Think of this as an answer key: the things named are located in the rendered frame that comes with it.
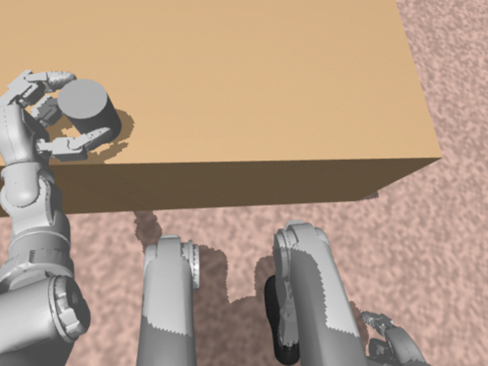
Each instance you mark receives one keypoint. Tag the left robot hand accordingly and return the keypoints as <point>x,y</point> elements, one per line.
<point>23,136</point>

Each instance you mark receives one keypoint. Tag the right robot foot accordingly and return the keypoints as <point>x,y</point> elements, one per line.
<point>284,354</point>

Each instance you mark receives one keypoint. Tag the can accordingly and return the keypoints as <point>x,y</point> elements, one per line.
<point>87,105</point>

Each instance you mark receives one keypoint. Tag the right robot hand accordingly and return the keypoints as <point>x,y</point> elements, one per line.
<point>398,349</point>

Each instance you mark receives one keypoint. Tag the left robot arm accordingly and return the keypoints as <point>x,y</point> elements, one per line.
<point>42,310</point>

